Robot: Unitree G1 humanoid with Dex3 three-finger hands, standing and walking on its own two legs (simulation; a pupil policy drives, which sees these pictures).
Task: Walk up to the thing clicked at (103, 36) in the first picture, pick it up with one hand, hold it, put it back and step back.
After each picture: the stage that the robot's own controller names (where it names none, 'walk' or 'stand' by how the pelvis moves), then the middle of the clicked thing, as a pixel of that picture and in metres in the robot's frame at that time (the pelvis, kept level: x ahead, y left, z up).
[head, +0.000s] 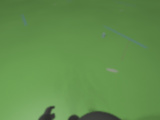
stand; (103, 35) +2.27 -0.31 -0.72
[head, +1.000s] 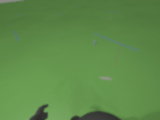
walk; (94, 42) +2.14 +0.08 -0.69
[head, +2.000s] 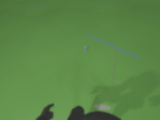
walk; (85, 48) +1.51 +0.27 -0.71
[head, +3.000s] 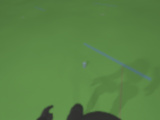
walk; (84, 65) +1.02 +0.21 -0.72
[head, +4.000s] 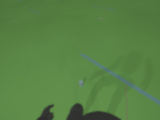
walk; (81, 83) +0.63 +0.20 -0.71
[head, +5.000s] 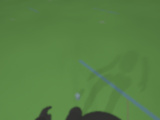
walk; (77, 96) +0.42 +0.19 -0.71
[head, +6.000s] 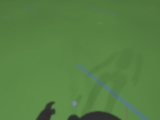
stand; (74, 104) +0.32 +0.18 -0.72
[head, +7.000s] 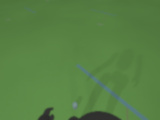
stand; (75, 105) +0.31 +0.18 -0.72
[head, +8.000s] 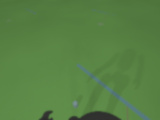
stand; (75, 104) +0.33 +0.19 -0.73
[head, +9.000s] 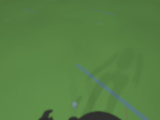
stand; (74, 105) +0.31 +0.19 -0.73
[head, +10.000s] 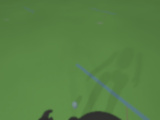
go down; (74, 105) +0.31 +0.19 -0.73
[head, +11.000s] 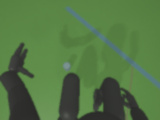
go down; (67, 66) +0.40 +0.21 -0.35
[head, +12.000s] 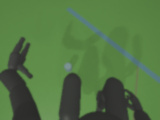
approach; (68, 67) +0.39 +0.21 -0.31
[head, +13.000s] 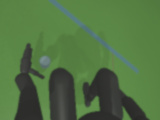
close in; (45, 62) +0.39 +0.24 -0.22
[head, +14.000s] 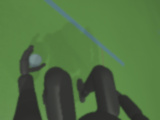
close; (35, 61) +0.39 +0.25 -0.22
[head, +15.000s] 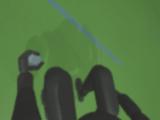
lift; (34, 61) +0.38 +0.25 -0.23
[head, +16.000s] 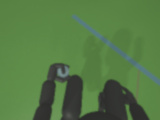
lift; (63, 73) +0.31 +0.21 -0.06
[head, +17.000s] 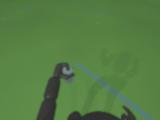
hold; (68, 74) +0.33 +0.17 +0.05
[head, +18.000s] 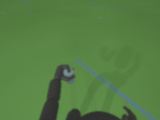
hold; (69, 76) +0.33 +0.17 +0.01
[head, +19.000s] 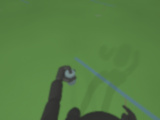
hold; (70, 77) +0.33 +0.16 -0.01
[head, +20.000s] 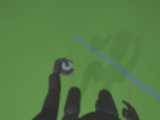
crouch; (68, 68) +0.38 +0.17 -0.06
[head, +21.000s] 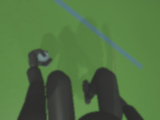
lower; (44, 59) +0.40 +0.23 -0.21
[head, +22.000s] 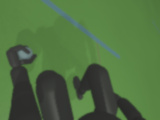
lower; (25, 56) +0.43 +0.26 -0.23
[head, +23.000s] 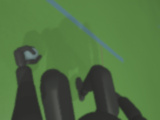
lower; (31, 56) +0.42 +0.26 -0.22
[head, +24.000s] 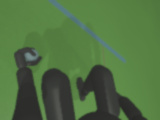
lower; (32, 57) +0.41 +0.26 -0.22
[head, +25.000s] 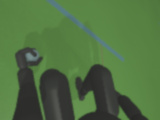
rest; (32, 58) +0.41 +0.25 -0.23
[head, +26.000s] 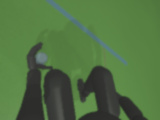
withdraw; (40, 59) +0.41 +0.23 -0.23
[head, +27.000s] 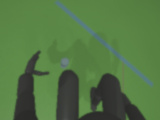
stand; (64, 63) +0.42 +0.19 -0.27
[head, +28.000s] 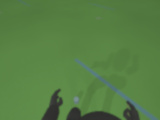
stand; (76, 100) +0.35 +0.14 -0.64
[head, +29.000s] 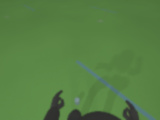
stand; (77, 101) +0.36 +0.15 -0.66
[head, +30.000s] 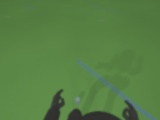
stand; (77, 100) +0.36 +0.15 -0.67
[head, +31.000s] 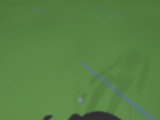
stand; (80, 101) +0.38 +0.14 -0.72
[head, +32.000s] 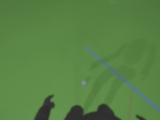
walk; (83, 83) +0.46 +0.10 -0.69
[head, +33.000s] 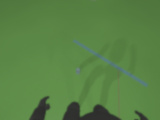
walk; (78, 71) +0.66 +0.17 -0.70
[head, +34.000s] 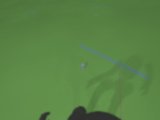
stand; (83, 66) +0.97 +0.25 -0.71
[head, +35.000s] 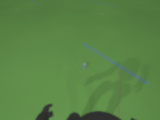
stand; (84, 66) +0.96 +0.14 -0.71
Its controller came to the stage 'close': yes
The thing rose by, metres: 0.72
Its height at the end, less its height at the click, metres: +0.00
